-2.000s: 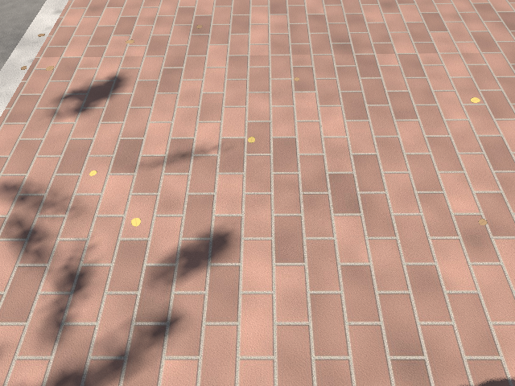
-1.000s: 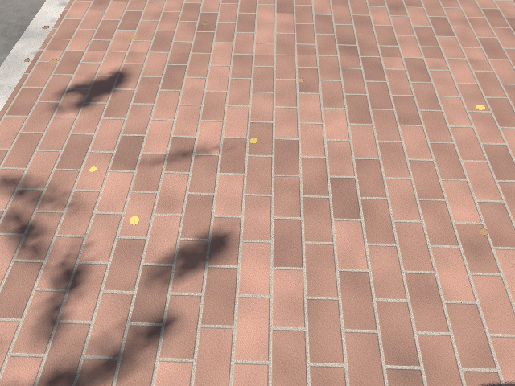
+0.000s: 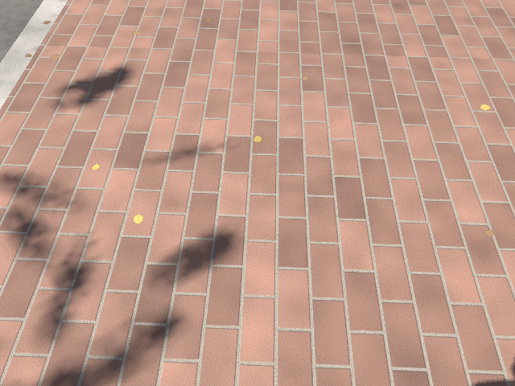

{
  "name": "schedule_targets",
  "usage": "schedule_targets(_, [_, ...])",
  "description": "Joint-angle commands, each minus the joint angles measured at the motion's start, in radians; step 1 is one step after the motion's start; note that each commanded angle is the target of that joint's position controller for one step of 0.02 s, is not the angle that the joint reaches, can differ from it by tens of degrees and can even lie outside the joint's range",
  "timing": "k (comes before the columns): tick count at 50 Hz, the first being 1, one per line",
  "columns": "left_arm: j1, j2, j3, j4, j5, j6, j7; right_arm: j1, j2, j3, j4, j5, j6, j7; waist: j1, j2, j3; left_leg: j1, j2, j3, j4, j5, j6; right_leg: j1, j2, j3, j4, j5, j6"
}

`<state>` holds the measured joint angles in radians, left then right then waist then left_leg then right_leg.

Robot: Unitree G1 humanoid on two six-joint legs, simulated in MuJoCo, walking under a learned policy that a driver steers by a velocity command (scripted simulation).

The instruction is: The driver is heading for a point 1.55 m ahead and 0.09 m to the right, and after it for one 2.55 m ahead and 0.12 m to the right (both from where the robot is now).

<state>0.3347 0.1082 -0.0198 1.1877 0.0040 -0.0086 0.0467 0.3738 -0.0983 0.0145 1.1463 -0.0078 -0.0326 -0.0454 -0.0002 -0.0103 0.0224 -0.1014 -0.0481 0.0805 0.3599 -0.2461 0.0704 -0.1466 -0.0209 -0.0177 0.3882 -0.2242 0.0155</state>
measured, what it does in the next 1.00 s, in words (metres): walks ahead: right foot, then left foot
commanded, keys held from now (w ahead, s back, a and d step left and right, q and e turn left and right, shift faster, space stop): no key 0.22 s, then w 0.24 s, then no key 0.54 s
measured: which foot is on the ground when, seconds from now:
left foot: down 0.00-0.64, up 0.66-0.94, down 0.96-1.00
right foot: down 0.00-0.28, up 0.30-0.60, down 0.62-1.00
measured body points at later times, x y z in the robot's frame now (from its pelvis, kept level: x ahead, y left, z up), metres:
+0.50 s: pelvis +0.04 -0.01 +0.00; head +0.05 -0.02 +0.45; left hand +0.07 +0.21 -0.15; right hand -0.08 -0.23 -0.15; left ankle -0.03 +0.07 -0.74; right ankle +0.06 -0.12 -0.71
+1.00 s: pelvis +0.15 -0.07 -0.01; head +0.16 -0.07 +0.44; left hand +0.13 +0.13 -0.17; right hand +0.15 -0.28 -0.17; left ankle +0.16 +0.05 -0.75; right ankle +0.15 -0.14 -0.74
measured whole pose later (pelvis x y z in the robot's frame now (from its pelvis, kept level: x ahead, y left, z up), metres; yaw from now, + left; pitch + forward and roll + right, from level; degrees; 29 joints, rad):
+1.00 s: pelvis +0.15 -0.07 -0.01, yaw +0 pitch -2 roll -1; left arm 0.35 0.10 -0.01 1.10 0.01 -0.04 0.03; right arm 0.29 -0.12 0.01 1.12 -0.01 0.00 -0.04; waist 0.00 0.02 0.04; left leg -0.20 0.04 0.03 0.49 -0.24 0.00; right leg -0.16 0.06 -0.13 0.42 -0.24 -0.08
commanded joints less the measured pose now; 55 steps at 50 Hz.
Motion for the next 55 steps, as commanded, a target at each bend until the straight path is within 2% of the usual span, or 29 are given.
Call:
schedule_targets(1, [0.09,0.055,0.007,0.004,0.0,-0.001,0.002,0.101,-0.065,-0.009,0.0,0.0,-0.003,-0.002,0.0,0.013,0.077,-0.041,0.152,-0.135,-0.08,0.196,-0.004,-0.034,-0.08,0.069,-0.043,0.134,-0.03])
schedule_targets(11, [0.093,0.053,0.007,0.006,0.0,0.001,0.002,0.106,-0.065,-0.01,-0.003,0.001,-0.004,-0.002,-0.001,0.013,0.078,-0.034,0.152,-0.137,-0.082,0.217,-0.004,-0.034,-0.081,0.064,-0.038,0.131,-0.024])
schedule_targets(13, [0.089,0.05,0.007,0.004,0.005,0.002,0.002,0.116,-0.076,-0.015,-0.002,0.0,0.0,-0.001,-0.011,0.028,0.07,-0.029,0.142,-0.157,-0.122,-0.009,0.008,-0.05,-0.054,0.042,-0.019,0.028,-0.028])
schedule_targets(14, [0.077,0.056,0.011,-0.006,0.01,0.003,0.0,0.129,-0.106,-0.027,-0.002,0.001,0.006,-0.001,-0.021,0.06,0.083,-0.028,0.151,-0.193,-0.147,-0.17,0.032,-0.093,-0.02,0.005,0.041,-0.069,-0.032])
schedule_targets(16, [0.024,0.064,0.018,-0.047,0.03,0.005,-0.012,0.19,-0.156,-0.053,0.007,0.0,0.019,0.003,-0.055,0.123,0.153,-0.016,0.256,-0.337,-0.227,-0.515,0.116,-0.276,0.027,-0.078,0.21,-0.237,-0.048])
schedule_targets(17, [-0.019,0.057,0.019,-0.074,0.04,0.002,-0.02,0.224,-0.157,-0.06,0.014,-0.004,0.021,0.007,-0.078,0.134,0.2,-0.034,0.321,-0.414,-0.271,-0.577,0.157,-0.347,0.007,-0.082,0.298,-0.256,-0.057])
schedule_targets(18, [-0.064,0.06,0.023,-0.104,0.041,-0.004,-0.029,0.25,-0.15,-0.062,0.022,-0.014,0.017,0.01,-0.089,0.131,0.23,-0.032,0.368,-0.467,-0.303,-0.556,0.191,-0.424,-0.023,-0.056,0.404,-0.276,-0.065])
schedule_targets(19, [-0.084,0.066,0.028,-0.125,0.04,-0.012,-0.037,0.25,-0.149,-0.064,0.022,-0.021,0.009,0.011,-0.076,0.098,0.234,-0.006,0.387,-0.479,-0.312,-0.501,0.209,-0.489,-0.045,-0.031,0.474,-0.266,-0.071])
schedule_targets(21, [-0.08,0.072,0.038,-0.142,0.033,-0.033,-0.051,0.212,-0.152,-0.066,0.006,-0.018,-0.01,0.014,-0.042,0.05,0.19,0.047,0.37,-0.422,-0.303,-0.367,0.196,-0.523,-0.064,-0.012,0.5,-0.198,-0.074])
schedule_targets(23, [-0.089,0.076,0.047,-0.156,0.026,-0.045,-0.061,0.189,-0.149,-0.063,-0.007,-0.012,-0.028,0.014,-0.025,0.047,0.148,0.057,0.329,-0.337,-0.288,-0.243,0.171,-0.486,-0.055,-0.027,0.453,-0.133,-0.067])
schedule_targets(25, [-0.107,0.058,0.047,-0.171,0.02,-0.047,-0.059,0.182,-0.137,-0.055,-0.006,-0.015,-0.04,0.011,-0.018,0.068,0.149,0.019,0.286,-0.237,-0.236,-0.041,0.15,-0.41,-0.035,-0.051,0.359,-0.094,-0.061])
schedule_targets(27, [-0.099,0.055,0.048,-0.181,0.01,-0.044,-0.05,0.186,-0.145,-0.05,0.001,-0.018,-0.044,0.012,-0.01,0.109,0.133,-0.03,0.266,-0.172,-0.151,0.189,0.135,-0.296,-0.006,-0.082,0.273,-0.077,-0.063])
schedule_targets(29, [-0.025,0.054,0.051,-0.161,0.002,-0.046,-0.04,0.173,-0.155,-0.048,0.003,-0.009,-0.04,0.015,0.024,0.115,0.094,-0.086,0.249,-0.133,-0.042,0.327,0.102,-0.131,0.027,-0.113,0.18,0.045,-0.075])
schedule_targets(30, [0.041,0.069,0.06,-0.134,0.002,-0.05,-0.033,0.171,-0.146,-0.042,0.003,-0.009,-0.04,0.017,0.047,0.092,0.066,-0.116,0.218,-0.109,0.047,0.384,0.074,-0.025,0.051,-0.12,0.129,0.081,-0.079])
schedule_targets(31, [0.118,0.106,0.073,-0.114,0.01,-0.061,-0.026,0.18,-0.126,-0.033,0.005,-0.01,-0.044,0.02,0.079,0.047,0.02,-0.156,0.173,-0.067,0.18,0.363,0.036,0.095,0.001,-0.064,0.07,0.134,-0.084])
schedule_targets(32, [0.221,0.199,0.091,-0.111,0.028,-0.072,-0.022,0.183,-0.085,-0.019,-0.026,-0.009,-0.045,0.019,0.099,-0.097,-0.047,-0.256,0.098,-0.004,0.412,0.057,-0.015,0.206,-0.22,0.188,-0.007,0.306,-0.115])
schedule_targets(33, [0.257,0.266,0.104,-0.102,0.015,-0.057,-0.022,0.264,-0.054,-0.02,-0.021,0.01,-0.028,0.015,0.083,-0.244,-0.099,-0.343,-0.004,0.029,0.646,-0.351,-0.037,0.208,-0.399,0.445,-0.106,0.432,-0.26])
schedule_targets(34, [0.183,0.203,0.087,-0.108,-0.002,-0.051,-0.025,0.246,-0.085,-0.028,-0.016,-0.013,-0.01,0.015,0.03,-0.128,-0.052,-0.318,0.061,-0.064,0.741,-0.354,-0.032,0.092,-0.386,0.443,-0.113,0.368,-0.282])
schedule_targets(35, [0.096,0.157,0.072,-0.132,-0.003,-0.052,-0.029,0.184,-0.066,-0.024,-0.03,-0.024,-0.004,0.02,0.015,-0.073,0.012,-0.331,0.076,-0.078,0.753,-0.311,-0.03,0.008,-0.343,0.356,-0.129,0.324,-0.267])
schedule_targets(36, [0.033,0.126,0.059,-0.147,0.005,-0.053,-0.028,0.151,-0.046,-0.019,-0.033,-0.022,-0.003,0.024,-0.008,-0.038,0.039,-0.31,0.102,-0.095,0.704,-0.243,-0.032,-0.045,-0.294,0.271,-0.152,0.341,-0.237])
schedule_targets(38, [-0.01,0.08,0.036,-0.15,0.012,-0.062,-0.016,0.154,-0.047,-0.02,-0.025,-0.017,0.006,0.026,-0.049,-0.053,0.025,-0.211,0.115,-0.085,0.587,-0.17,-0.044,-0.091,-0.221,0.132,-0.15,0.521,-0.198])
schedule_targets(40, [0.025,0.08,0.024,-0.135,0.019,-0.073,-0.011,0.163,-0.045,-0.018,-0.013,-0.008,0.018,0.02,-0.057,-0.054,-0.015,-0.155,0.094,-0.067,0.473,-0.165,-0.051,-0.054,-0.2,0.075,-0.11,0.672,-0.187])
schedule_targets(42, [0.047,0.099,0.022,-0.127,0.017,-0.071,-0.008,0.127,-0.041,-0.014,-0.014,-0.003,0.031,0.011,-0.049,-0.063,-0.026,-0.136,0.084,-0.058,0.367,-0.167,-0.056,-0.029,-0.194,0.067,-0.099,0.621,-0.188])
schedule_targets(45, [0.054,0.102,0.019,-0.124,0.012,-0.054,-0.007,0.06,-0.04,-0.01,-0.02,0.001,0.044,0.004,-0.029,-0.093,-0.008,-0.092,0.082,-0.047,0.233,-0.091,-0.058,-0.061,-0.185,0.088,-0.112,0.361,-0.183])
schedule_targets(47, [0.038,0.097,0.021,-0.123,0.001,-0.041,-0.009,0.048,-0.031,-0.003,-0.013,-0.005,0.041,0.008,-0.046,-0.061,0.025,0.0,0.098,-0.055,0.083,0.089,-0.055,-0.144,-0.161,0.091,-0.129,0.101,-0.144])
schedule_targets(49, [0.054,0.088,0.024,-0.123,0.002,-0.036,-0.012,0.036,-0.082,-0.007,-0.022,-0.017,0.026,0.009,-0.022,-0.013,0.064,0.048,0.181,-0.136,0.016,0.162,-0.054,-0.201,-0.117,0.093,-0.145,-0.069,-0.097])
schedule_targets(50, [0.104,0.046,0.022,-0.111,-0.004,-0.028,-0.016,0.016,-0.107,-0.014,-0.004,-0.002,0.024,0.009,0.016,0.108,0.12,-0.068,0.168,-0.141,0.03,0.13,-0.037,-0.141,-0.065,0.053,-0.154,-0.021,-0.085])
schedule_targets(52, [0.115,0.06,0.026,-0.09,0.005,-0.027,-0.011,0.01,-0.064,-0.006,-0.002,0.004,0.013,0.011,0.005,0.094,0.113,-0.105,0.164,-0.135,-0.001,0.151,-0.045,-0.032,-0.071,0.046,-0.105,0.109,-0.084])
schedule_targets(55, [0.111,0.07,0.029,-0.084,0.005,-0.032,-0.011,0.018,-0.078,-0.01,0.002,0.007,0.004,0.001,0.005,0.052,0.059,-0.064,0.164,-0.132,-0.011,0.204,-0.041,0.027,-0.081,0.044,-0.081,0.215,-0.085])
Next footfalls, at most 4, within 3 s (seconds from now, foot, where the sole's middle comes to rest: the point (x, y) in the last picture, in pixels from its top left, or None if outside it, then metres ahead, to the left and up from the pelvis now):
0.62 right None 0.19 -0.14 -0.78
0.96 left None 0.20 0.06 -0.78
2.24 left None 0.36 0.09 -0.78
2.72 right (289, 330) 0.68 -0.07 -0.78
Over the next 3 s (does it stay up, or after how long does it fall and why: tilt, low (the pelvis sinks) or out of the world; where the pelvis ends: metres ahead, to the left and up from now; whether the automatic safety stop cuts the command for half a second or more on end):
stays up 0.57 -0.01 -0.01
